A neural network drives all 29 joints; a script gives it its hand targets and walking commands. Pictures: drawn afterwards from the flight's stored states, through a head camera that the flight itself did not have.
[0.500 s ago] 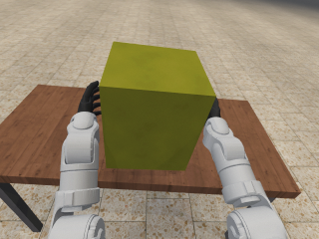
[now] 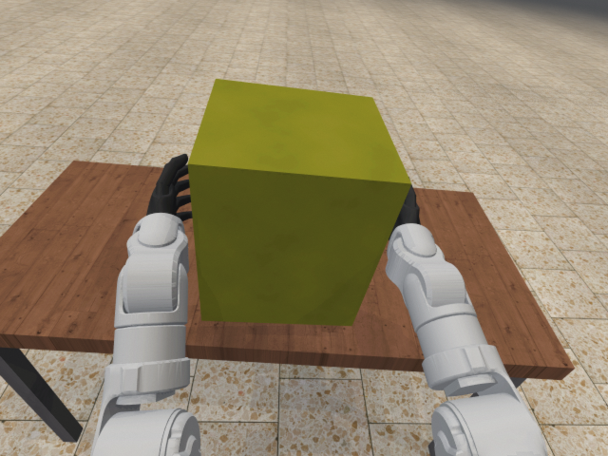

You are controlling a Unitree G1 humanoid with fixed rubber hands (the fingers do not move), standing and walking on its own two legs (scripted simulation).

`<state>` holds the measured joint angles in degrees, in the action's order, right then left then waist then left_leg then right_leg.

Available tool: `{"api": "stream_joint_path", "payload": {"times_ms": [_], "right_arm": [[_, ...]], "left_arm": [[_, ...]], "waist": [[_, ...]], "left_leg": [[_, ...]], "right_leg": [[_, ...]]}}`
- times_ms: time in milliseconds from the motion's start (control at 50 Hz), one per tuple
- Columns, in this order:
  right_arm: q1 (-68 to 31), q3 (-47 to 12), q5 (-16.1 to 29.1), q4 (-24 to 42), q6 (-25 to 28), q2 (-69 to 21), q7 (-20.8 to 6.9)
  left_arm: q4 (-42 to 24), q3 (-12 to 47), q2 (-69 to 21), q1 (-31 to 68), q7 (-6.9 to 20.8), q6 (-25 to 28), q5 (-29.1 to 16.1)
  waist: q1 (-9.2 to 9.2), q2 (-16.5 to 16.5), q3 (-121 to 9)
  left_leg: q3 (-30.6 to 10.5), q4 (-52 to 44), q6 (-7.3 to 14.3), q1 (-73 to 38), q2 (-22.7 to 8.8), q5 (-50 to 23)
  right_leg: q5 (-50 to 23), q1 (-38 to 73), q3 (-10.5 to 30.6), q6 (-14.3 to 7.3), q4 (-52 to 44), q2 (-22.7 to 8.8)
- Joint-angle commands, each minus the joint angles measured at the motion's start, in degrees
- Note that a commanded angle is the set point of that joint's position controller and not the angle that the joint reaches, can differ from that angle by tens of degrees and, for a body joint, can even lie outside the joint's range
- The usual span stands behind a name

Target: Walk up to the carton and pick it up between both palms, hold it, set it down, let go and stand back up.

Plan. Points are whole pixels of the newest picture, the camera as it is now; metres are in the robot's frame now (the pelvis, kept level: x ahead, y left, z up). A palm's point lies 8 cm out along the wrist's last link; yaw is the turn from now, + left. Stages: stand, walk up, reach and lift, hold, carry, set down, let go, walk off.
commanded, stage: hold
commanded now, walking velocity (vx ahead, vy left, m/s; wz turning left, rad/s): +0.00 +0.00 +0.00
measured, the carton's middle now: (287, 208) +0.39 +0.01 +0.17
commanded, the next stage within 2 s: set down in 0.06 s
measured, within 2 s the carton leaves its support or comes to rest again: neither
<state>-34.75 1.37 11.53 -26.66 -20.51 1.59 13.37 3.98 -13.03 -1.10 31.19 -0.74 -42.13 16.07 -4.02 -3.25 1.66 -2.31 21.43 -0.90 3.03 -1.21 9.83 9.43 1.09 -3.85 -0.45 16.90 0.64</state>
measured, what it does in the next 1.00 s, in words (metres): stands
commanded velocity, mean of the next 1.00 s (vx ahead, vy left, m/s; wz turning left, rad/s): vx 0.00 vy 0.00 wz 0.00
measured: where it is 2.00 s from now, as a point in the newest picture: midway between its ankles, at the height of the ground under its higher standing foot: outside the picture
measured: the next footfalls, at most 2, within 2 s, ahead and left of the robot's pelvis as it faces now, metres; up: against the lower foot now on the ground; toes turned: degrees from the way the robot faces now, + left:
none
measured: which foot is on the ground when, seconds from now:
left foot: down 0.00-1.00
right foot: down 0.00-1.00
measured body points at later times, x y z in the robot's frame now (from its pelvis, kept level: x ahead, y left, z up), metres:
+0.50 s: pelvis +0.01 +0.00 +0.00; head -0.04 +0.03 +0.45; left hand +0.38 +0.16 +0.16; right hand +0.38 -0.14 +0.14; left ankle +0.03 +0.13 -0.75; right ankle +0.01 -0.11 -0.75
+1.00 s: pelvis +0.03 +0.00 +0.00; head +0.01 +0.03 +0.45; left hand +0.42 +0.15 +0.12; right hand +0.41 -0.15 +0.12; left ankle +0.03 +0.13 -0.75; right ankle +0.01 -0.11 -0.75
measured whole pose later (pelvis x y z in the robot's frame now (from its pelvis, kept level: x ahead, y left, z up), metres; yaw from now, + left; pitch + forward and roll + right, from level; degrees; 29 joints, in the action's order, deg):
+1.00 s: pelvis +0.03 +0.00 +0.00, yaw +0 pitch -3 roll -1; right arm -32.5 7.6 3.6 -41.1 0.4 -0.3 10.1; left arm 22.8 -13.2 -2.4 31.3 -2.7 -19.8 15.2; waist -1.9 -4.0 0.2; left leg -2.1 20.5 -1.1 5.8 -1.2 11.4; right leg 10.8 -1.6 -3.7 -0.4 15.8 0.6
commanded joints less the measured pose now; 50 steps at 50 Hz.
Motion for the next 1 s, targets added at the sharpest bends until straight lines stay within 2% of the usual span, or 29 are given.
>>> {"api": "stream_joint_path", "payload": {"times_ms": [0, 40, 60, 80, 160, 280, 360, 440, 560, 740, 780, 880, 980], "right_arm": [[-53.5, -24.3, 4.8, 24.3, 5.1, -34.1, -7.0], [-53.5, -24.2, 4.8, 23.9, 5.2, -34.1, -7.1], [-52.8, -24.3, 4.6, 23.0, 5.4, -35.0, -7.4], [-52.5, -23.9, 4.4, 23.3, 5.8, -34.6, -7.6], [-53.1, -22.5, 2.3, 22.2, 8.8, -34.4, -8.2], [-52.0, -16.1, -5.3, 15.0, 15.8, -33.0, -10.4], [-50.3, -13.2, -8.8, 10.0, 20.6, -31.9, -11.5], [-50.8, -13.0, -10.4, 10.1, 24.9, -31.9, -11.8], [-52.8, -17.3, -9.4, 12.9, 28.7, -33.2, -11.4], [-50.1, -19.5, -7.7, 11.6, 27.7, -34.1, -10.7], [-48.9, -19.7, -7.5, 10.6, 27.2, -34.0, -10.6], [-46.7, -17.9, -8.0, 7.1, 26.5, -33.7, -10.4], [-46.4, -17.2, -8.6, 6.6, 27.6, -34.0, -10.7]], "left_arm": [[-10.4, 31.2, -33.4, 46.0, 8.6, 5.8, -10.7], [-10.8, 31.5, -33.7, 46.4, 8.6, 5.8, -10.8], [-9.5, 32.2, -36.4, 45.0, 8.7, 5.6, -10.3], [-9.7, 32.0, -36.6, 44.4, 8.8, 5.7, -10.2], [-7.6, 30.4, -36.3, 44.4, 9.2, 8.2, -9.1], [1.4, 24.9, -34.5, 43.5, 10.7, 13.5, -5.7], [6.1, 22.9, -34.1, 41.5, 11.3, 16.6, -4.2], [7.1, 24.0, -35.0, 40.9, 11.0, 19.6, -4.9], [4.7, 29.8, -37.9, 42.9, 8.4, 24.0, -7.5], [5.1, 31.0, -38.1, 42.6, 6.4, 26.4, -8.0], [6.1, 30.2, -37.9, 41.6, 6.3, 26.5, -7.4], [8.4, 27.8, -37.5, 40.5, 6.9, 26.8, -6.2], [9.8, 27.0, -37.8, 40.6, 7.0, 28.3, -5.8]], "waist": [[-0.99, 5.7, -28.9], [-1.12, 6.2, -29.0], [-0.25, 7.0, -30.2], [-0.14, 7.1, -30.2], [0.33, 6.3, -28.8], [1.19, 4.9, -23.4], [1.56, 5.1, -22.3], [1.59, 4.7, -25.8], [1.53, 5.3, -35.0], [2.05, 5.6, -37.3], [2.19, 5.7, -36.9], [2.01, 5.6, -33.8], [2.14, 5.9, -35.4]], "left_leg": [[2.4, -1.5, -0.5, -8.6, 3.4, -15.9], [2.3, -1.6, -0.6, -8.9, 3.4, -15.6], [2.6, -1.7, -1.1, -9.7, 2.8, -16.9], [2.6, -1.5, -1.2, -9.8, 2.8, -17.7], [3.0, -1.9, -1.2, -9.1, 2.8, -16.1], [4.7, -5.3, 0.4, -5.9, 2.8, -5.6], [5.4, -5.8, 0.3, -5.9, 2.7, -5.3], [5.7, -4.5, -0.4, -7.1, 2.7, -10.7], [4.6, -0.7, -2.3, -10.3, 2.6, -22.2], [3.6, -0.2, -2.6, -7.1, 2.7, -23.7], [3.4, -0.2, -2.5, -6.9, 2.8, -24.6], [3.5, -0.6, -2.6, -6.1, 2.8, -24.5], [3.4, -0.1, -3.0, -6.7, 2.7, -27.4]], "right_leg": [[-11.3, 4.0, 0.0, 2.9, -1.8, 2.3], [-10.4, 3.6, -0.1, 2.9, -1.8, 2.3], [-11.6, 3.8, -0.8, 3.1, -1.8, 2.4], [-12.1, 4.1, -0.7, 3.1, -1.7, 2.5], [-11.1, 4.0, -1.3, 3.1, -1.6, 2.3], [-3.0, 2.6, -2.1, 2.6, -2.4, 1.1], [-3.0, 3.3, -2.5, 2.1, -2.6, 0.5], [-8.0, 4.5, -3.0, 2.0, -2.0, 0.7], [-18.5, 5.8, -3.1, 2.0, -0.4, 1.5], [-24.6, 7.5, -1.6, 2.5, 0.9, 1.3], [-27.2, 8.5, -1.3, 2.7, 1.2, 1.2], [-28.3, 8.5, -1.3, 2.9, 1.1, 1.1], [-31.6, 9.5, -1.5, 2.9, 1.7, 1.2]]}}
